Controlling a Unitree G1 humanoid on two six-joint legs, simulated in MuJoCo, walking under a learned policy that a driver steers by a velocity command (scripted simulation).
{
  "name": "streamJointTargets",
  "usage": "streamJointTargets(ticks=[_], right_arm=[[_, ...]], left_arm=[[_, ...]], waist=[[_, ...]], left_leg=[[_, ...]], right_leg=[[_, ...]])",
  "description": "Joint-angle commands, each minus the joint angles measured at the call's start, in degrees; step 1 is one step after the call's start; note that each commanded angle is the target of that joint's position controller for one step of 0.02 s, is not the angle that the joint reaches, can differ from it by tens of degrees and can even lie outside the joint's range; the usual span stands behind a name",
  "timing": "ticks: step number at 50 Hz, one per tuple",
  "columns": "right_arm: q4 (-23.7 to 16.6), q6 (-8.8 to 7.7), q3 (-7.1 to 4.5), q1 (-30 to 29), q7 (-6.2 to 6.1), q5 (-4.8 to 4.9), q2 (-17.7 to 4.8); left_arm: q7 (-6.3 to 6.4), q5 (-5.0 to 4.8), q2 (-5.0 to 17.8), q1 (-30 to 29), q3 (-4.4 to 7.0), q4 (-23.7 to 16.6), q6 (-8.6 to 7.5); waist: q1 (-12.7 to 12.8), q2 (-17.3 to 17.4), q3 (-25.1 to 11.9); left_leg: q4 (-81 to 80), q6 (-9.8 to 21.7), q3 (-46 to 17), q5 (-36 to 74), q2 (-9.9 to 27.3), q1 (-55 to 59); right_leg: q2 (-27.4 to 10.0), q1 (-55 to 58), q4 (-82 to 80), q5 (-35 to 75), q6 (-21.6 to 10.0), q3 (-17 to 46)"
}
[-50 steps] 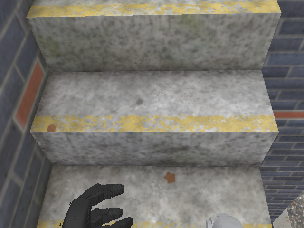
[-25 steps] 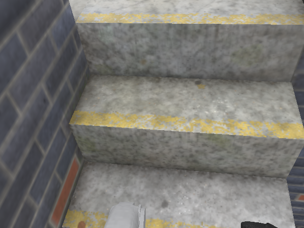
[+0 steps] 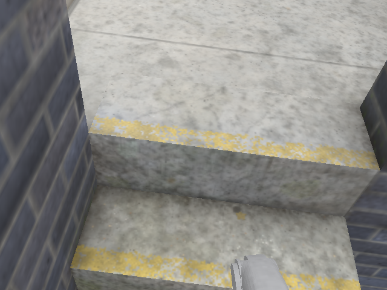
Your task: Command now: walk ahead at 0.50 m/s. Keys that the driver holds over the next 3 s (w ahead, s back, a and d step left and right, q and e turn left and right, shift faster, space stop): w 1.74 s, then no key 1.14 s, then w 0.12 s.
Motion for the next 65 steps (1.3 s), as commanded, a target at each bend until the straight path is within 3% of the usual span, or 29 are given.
streamJointTargets(ticks=[1,5,7,9,10,11,12,13,14,17,19,23,30,31,33,34,36,37,38,39,40,43,45,53,55,57,60,63,65], right_arm=[[-0.26,-0.31,-0.87,2.85,-0.50,-0.11,-4.95],[0.57,0.25,-3.19,4.41,-2.18,0.25,-8.64],[-0.89,0.90,-2.22,3.82,-1.35,0.96,-6.72],[-1.73,0.03,-2.67,5.12,-0.20,2.19,-11.49],[-2.18,-0.14,-3.35,2.52,1.19,3.10,-15.26],[-3.67,-1.02,-4.20,-0.61,2.89,4.79,-16.86],[-7.09,-1.13,-4.03,-3.00,4.33,3.93,-14.91],[-11.05,-0.99,-4.84,-12.48,5.29,1.46,-11.84],[-13.86,-0.74,-4.29,-16.24,5.29,-2.32,-4.90],[-21.08,1.00,-0.29,-17.61,1.96,-3.93,6.06],[-17.83,2.12,-0.03,-10.93,1.81,-2.06,5.19],[-20.78,4.03,1.37,-21.83,-0.43,1.53,7.04],[-25.25,4.27,2.29,-36.57,0.20,-1.33,6.32],[-27.18,5.47,2.72,-40.26,0.98,-1.23,6.14],[-26.23,6.75,3.68,-36.32,2.37,-0.67,8.50],[-22.72,6.28,2.95,-29.35,2.87,1.00,6.63],[-18.41,6.32,1.36,-13.27,1.54,1.57,1.39],[-16.67,6.51,-0.54,-3.80,1.24,0.79,-3.42],[-12.37,6.83,-3.65,1.09,-0.19,-0.97,-10.12],[-11.19,8.40,-5.87,-2.16,-1.11,-1.69,-15.55],[-10.00,8.03,-6.33,-9.80,-0.54,-1.61,-14.96],[-2.62,6.53,-4.42,-12.04,1.73,-0.45,-5.19],[-0.62,4.89,-2.69,-10.24,2.90,-1.26,-0.71],[0.59,-1.22,-2.29,1.93,4.03,0.02,-5.85],[0.77,-1.49,-2.71,0.59,3.91,-0.22,-7.33],[2.59,-1.76,-3.46,6.52,2.80,1.13,-8.50],[1.00,0.91,-4.58,11.04,0.99,0.53,-8.62],[0.96,-0.33,-4.88,11.52,2.12,2.02,-12.12],[-2.73,-2.59,-6.92,6.20,6.15,4.18,-17.97]], left_arm=[[-1.24,-0.47,1.61,-13.04,-0.45,-10.08,-0.38],[-2.97,-0.29,-0.49,-13.84,-1.72,-11.90,1.17],[-3.44,-0.87,-1.23,-10.33,-1.71,-8.06,0.10],[-2.38,-1.20,2.70,2.57,-0.10,-4.10,-0.24],[-2.27,-0.15,5.32,10.60,1.00,-2.90,-0.83],[-2.22,1.54,6.97,15.40,2.13,-0.72,-0.80],[-0.84,2.34,12.49,15.80,3.97,-0.16,-0.23],[-0.22,2.39,18.32,16.54,6.49,1.45,0.68],[-0.18,1.80,18.45,12.57,7.16,1.44,-0.64],[-0.56,1.40,8.20,10.15,4.51,13.21,-5.46],[-0.94,0.91,3.97,10.00,3.80,16.72,-7.19],[-1.16,-0.16,7.73,12.67,3.78,20.47,-10.39],[1.02,-2.19,8.99,27.75,5.10,24.35,-10.88],[2.45,-3.25,12.08,30.71,6.15,24.31,-10.42],[3.74,-1.47,11.15,31.52,6.32,24.78,-8.97],[2.98,-2.12,10.90,21.19,5.43,19.76,-9.63],[0.49,-1.11,18.76,20.04,7.01,16.85,-11.50],[-1.58,-2.86,24.33,17.21,8.69,15.86,-12.15],[-3.58,-4.95,17.09,16.15,7.54,13.23,-11.86],[-5.43,-3.02,10.75,16.21,7.04,11.35,-11.08],[-5.14,0.90,6.89,15.84,6.64,7.63,-10.48],[-3.06,2.48,3.58,12.54,4.12,4.00,-7.14],[-2.41,0.93,2.15,15.83,2.75,4.82,-5.28],[0.99,-0.34,-0.76,-1.51,0.23,-5.63,-2.33],[-0.32,-0.79,1.38,-10.66,-0.23,-10.66,-2.02],[-1.54,-2.93,0.42,-15.16,-0.70,-11.35,0.06],[-3.86,-3.80,-1.34,-18.88,-1.06,-9.44,-0.16],[-2.14,-2.93,1.85,-4.12,1.29,-4.85,1.29],[0.69,-1.34,10.42,13.79,4.77,1.42,0.92]], waist=[[-0.31,8.01,6.22],[-2.31,13.06,0.51],[-0.83,9.62,-2.14],[4.23,15.81,-11.53],[8.63,18.81,-16.79],[12.28,16.82,-19.36],[11.60,3.88,-18.48],[12.32,-10.46,-16.21],[10.22,-3.46,-16.20],[-1.31,4.37,1.98],[-4.67,7.13,4.69],[-3.15,4.06,8.53],[2.85,2.08,1.72],[4.43,-1.48,0.17],[3.22,-3.97,-3.40],[-1.63,0.21,-6.99],[-6.97,-4.42,-20.64],[-12.38,-8.86,-27.44],[-13.41,0.46,-28.27],[-10.66,15.15,-29.43],[-5.19,10.17,-27.08],[2.76,-2.60,-2.26],[5.00,1.42,-0.04],[2.82,13.14,8.08],[2.27,8.10,6.66],[-1.16,13.61,4.92],[-5.62,11.09,2.54],[2.48,15.21,-7.37],[9.40,10.55,-20.74]], left_leg=[[-21.70,5.60,-12.52,-8.80,10.53,-0.06],[-30.93,9.42,-9.03,8.66,10.99,12.56],[-26.07,8.83,-0.50,56.98,11.91,10.12],[-13.19,10.77,-1.01,113.33,17.74,11.35],[-2.59,12.04,-0.34,116.89,17.89,12.53],[8.87,13.15,-2.23,108.27,15.60,5.35],[22.64,10.97,-2.88,85.39,8.90,-10.02],[48.57,8.92,-6.58,28.72,-3.17,-22.78],[78.32,6.54,-22.08,17.41,-6.30,-31.70],[101.14,7.12,-24.22,14.50,-5.02,-52.49],[100.09,6.29,-24.50,17.32,-5.59,-55.32],[96.17,4.81,-18.36,15.93,-7.80,-60.93],[80.26,5.31,-4.64,9.96,1.32,-71.27],[73.44,5.41,1.40,2.28,3.54,-67.16],[69.21,7.69,0.22,-5.86,4.53,-61.96],[54.57,8.50,4.53,-8.74,1.01,-40.19],[44.35,7.43,0.76,-11.30,-5.03,-15.72],[31.44,6.35,-5.08,-13.54,-6.53,-5.33],[12.31,9.97,-33.35,-22.00,5.47,5.05],[-15.47,15.93,-64.51,-28.86,14.56,8.22],[-17.49,14.15,-69.17,-39.27,15.27,3.75],[-3.53,8.36,-42.06,-27.39,12.64,-14.78],[-4.54,6.30,-27.45,-12.72,9.35,-15.64],[-17.61,8.57,-18.23,-10.40,12.44,-3.91],[-22.57,5.85,-14.14,-14.85,9.79,-7.35],[-32.34,9.54,-15.73,-11.70,11.82,-2.38],[-34.98,9.93,-9.44,9.32,13.07,7.33],[-16.67,10.49,-3.82,81.76,15.66,10.29],[9.39,6.70,-3.79,75.23,9.73,0.78]], right_leg=[[-6.34,-9.99,-8.51,1.05,1.14,-8.13],[-11.88,3.02,-29.20,-11.03,-1.90,-11.51],[-6.48,22.16,-42.55,-21.25,-5.32,-19.05],[0.53,40.67,-49.21,-23.94,-7.28,-20.43],[2.70,49.03,-57.44,-26.03,-7.69,-17.64],[0.90,57.83,-65.68,-22.31,-7.98,-10.89],[-9.09,60.14,-81.47,-44.13,-11.85,14.72],[-16.84,57.86,-104.92,-58.52,-16.28,42.57],[-19.60,57.76,-111.71,-51.24,-14.87,49.00],[-19.15,45.56,-104.25,-35.39,-6.76,26.24],[-16.41,44.61,-104.88,-22.65,-3.04,13.13],[-15.68,42.44,-114.60,-7.59,0.42,-0.49],[-14.74,66.11,-122.17,-3.16,-0.49,-2.60],[-18.00,69.68,-132.19,8.72,-3.70,-0.70],[-17.92,79.30,-129.39,27.94,-6.68,-5.20],[-14.49,70.05,-123.46,64.15,-4.80,-13.75],[-20.39,71.75,-107.60,102.92,-7.08,-9.77],[-18.21,73.19,-93.76,98.38,-5.78,-10.84],[-9.52,56.97,-72.65,75.72,-0.56,-8.72],[3.41,43.79,-44.04,9.95,3.01,-5.13],[4.09,33.65,-17.21,6.62,3.57,3.78],[0.76,17.05,-6.89,12.72,1.30,3.20],[1.29,15.79,-9.93,11.66,0.63,5.02],[-4.25,-15.13,12.15,-3.64,-2.33,-2.10],[-8.98,-9.14,-8.44,-1.44,-1.38,-7.50],[-12.20,-5.55,-19.48,-5.76,-1.70,-13.01],[-12.38,8.06,-39.86,-19.20,-4.26,-17.14],[-2.36,35.93,-53.08,-30.33,-8.03,-21.09],[-4.46,59.04,-68.14,-33.76,-7.85,-3.66]])
Next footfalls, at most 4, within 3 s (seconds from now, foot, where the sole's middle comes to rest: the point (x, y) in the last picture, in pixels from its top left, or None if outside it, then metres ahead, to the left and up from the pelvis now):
0.20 right None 0.25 -0.13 -0.57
0.74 left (168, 238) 0.49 0.07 -0.36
1.28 right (275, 107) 0.78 -0.19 -0.16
1.90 left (201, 45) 1.05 0.01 -0.16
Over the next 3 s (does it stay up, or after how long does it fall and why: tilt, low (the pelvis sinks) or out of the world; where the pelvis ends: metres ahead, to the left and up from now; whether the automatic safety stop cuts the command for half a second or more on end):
stays up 1.05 -0.12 0.62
